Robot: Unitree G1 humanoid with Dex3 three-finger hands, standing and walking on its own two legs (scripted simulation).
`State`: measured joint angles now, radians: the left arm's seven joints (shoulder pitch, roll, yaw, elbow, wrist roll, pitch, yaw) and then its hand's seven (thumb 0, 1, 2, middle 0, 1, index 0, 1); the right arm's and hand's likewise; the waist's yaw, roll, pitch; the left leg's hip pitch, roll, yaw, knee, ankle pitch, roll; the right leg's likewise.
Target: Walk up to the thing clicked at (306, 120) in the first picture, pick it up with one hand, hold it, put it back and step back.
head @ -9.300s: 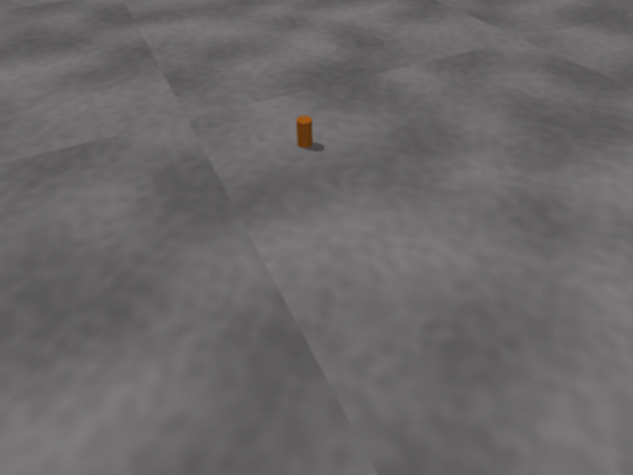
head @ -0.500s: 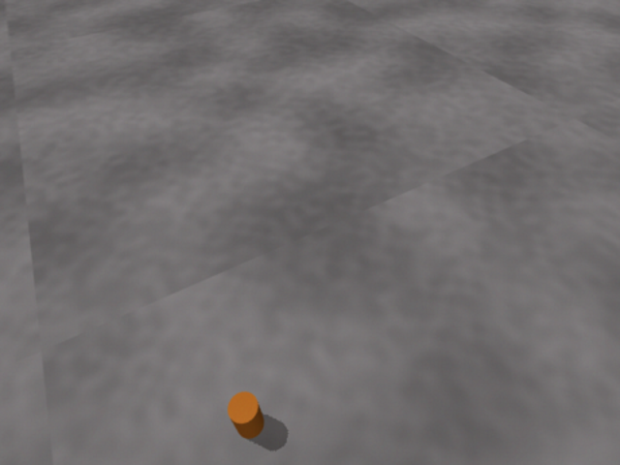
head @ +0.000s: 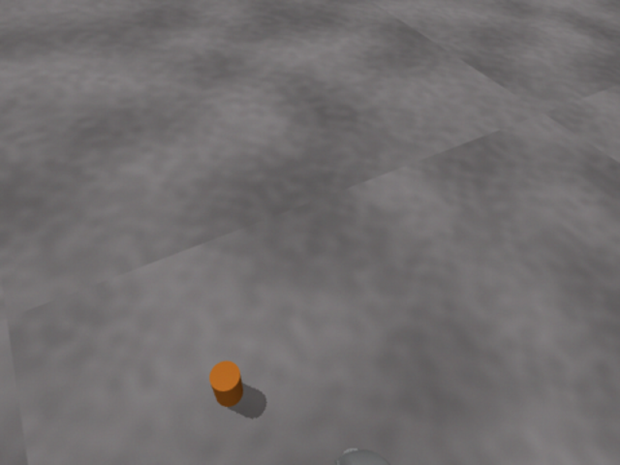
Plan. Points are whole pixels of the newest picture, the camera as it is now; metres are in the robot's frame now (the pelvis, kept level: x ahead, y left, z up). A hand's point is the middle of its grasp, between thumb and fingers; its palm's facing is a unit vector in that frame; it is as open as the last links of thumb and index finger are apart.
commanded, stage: walk up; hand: left
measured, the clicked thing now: (227, 384) +0.44 +0.19 -0.68
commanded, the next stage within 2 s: stand in 0.60 s
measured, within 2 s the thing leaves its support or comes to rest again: neither
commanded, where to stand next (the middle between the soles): +0.11 -0.01 m, yaw +1 degrees
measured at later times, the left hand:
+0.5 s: hand out of the picture +0.10 +0.26 -0.11, palm faces -0.02 -0.86 -0.51, open 7.4 cm
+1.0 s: hand out of the picture +0.11 +0.22 -0.14, palm faces -0.04 -0.94 -0.34, open 7.4 cm
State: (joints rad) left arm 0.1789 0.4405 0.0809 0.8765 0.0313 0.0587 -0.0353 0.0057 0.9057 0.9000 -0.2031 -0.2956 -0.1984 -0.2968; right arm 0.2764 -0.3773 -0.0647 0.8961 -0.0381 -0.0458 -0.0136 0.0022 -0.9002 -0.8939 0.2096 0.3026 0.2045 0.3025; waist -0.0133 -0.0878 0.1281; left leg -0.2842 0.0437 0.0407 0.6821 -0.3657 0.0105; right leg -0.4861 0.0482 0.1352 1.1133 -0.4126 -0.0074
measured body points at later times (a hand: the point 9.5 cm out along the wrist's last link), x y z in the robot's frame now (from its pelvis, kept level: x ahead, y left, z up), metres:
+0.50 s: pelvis +0.04 -0.03 +0.00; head +0.09 -0.07 +0.45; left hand +0.10 +0.30 -0.08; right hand +0.12 -0.35 -0.14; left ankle +0.11 +0.13 -0.67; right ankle +0.04 -0.17 -0.72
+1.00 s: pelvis +0.04 -0.03 +0.02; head +0.05 -0.04 +0.47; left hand +0.11 +0.26 -0.11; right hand +0.13 -0.34 -0.11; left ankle +0.09 +0.11 -0.72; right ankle +0.05 -0.15 -0.72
